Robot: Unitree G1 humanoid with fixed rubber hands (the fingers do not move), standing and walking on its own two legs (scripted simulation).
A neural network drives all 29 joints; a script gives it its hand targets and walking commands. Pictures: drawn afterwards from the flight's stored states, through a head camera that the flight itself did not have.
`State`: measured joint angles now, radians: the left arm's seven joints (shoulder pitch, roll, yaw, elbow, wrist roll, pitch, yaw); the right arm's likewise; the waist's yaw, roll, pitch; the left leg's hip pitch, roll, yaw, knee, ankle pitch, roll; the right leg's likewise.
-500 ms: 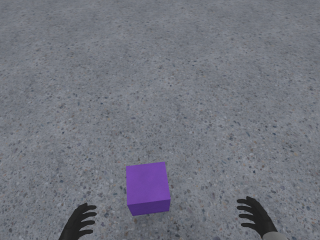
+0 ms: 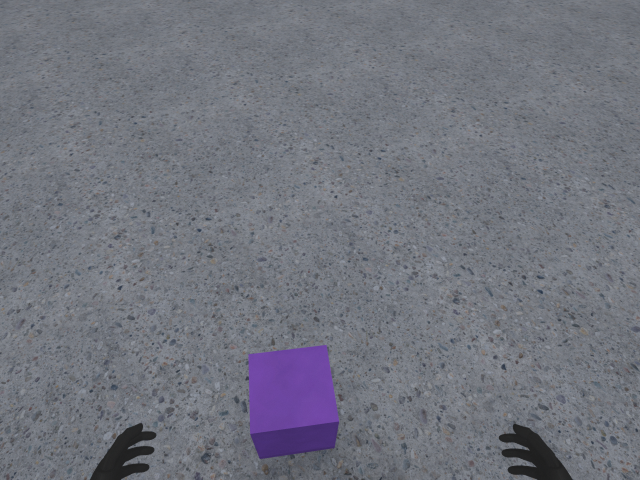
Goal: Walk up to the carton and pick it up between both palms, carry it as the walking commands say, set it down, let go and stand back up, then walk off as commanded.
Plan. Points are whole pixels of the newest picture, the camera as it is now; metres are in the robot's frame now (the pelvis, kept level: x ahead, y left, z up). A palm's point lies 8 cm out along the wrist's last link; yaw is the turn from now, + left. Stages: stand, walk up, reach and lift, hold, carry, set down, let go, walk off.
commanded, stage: stand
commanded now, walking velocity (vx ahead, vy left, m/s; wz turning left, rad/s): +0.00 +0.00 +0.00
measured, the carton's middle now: (292, 402) +0.45 +0.08 -0.65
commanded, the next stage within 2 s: walk off in 1.68 s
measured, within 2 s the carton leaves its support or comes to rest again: neither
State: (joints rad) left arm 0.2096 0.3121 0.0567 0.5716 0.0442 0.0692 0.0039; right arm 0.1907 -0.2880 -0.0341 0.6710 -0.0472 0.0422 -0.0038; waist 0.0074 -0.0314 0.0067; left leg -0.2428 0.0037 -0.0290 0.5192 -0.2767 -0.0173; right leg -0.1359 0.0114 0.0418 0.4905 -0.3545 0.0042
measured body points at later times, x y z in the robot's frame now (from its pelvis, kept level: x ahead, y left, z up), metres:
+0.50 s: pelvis +0.01 +0.02 +0.00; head +0.01 +0.03 +0.45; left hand +0.14 +0.31 -0.11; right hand +0.13 -0.28 -0.09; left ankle +0.00 +0.13 -0.74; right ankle -0.06 -0.12 -0.74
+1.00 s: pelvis -0.01 +0.02 +0.01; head -0.01 +0.03 +0.46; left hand +0.09 +0.32 -0.11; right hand +0.09 -0.29 -0.10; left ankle +0.00 +0.13 -0.74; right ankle -0.06 -0.12 -0.74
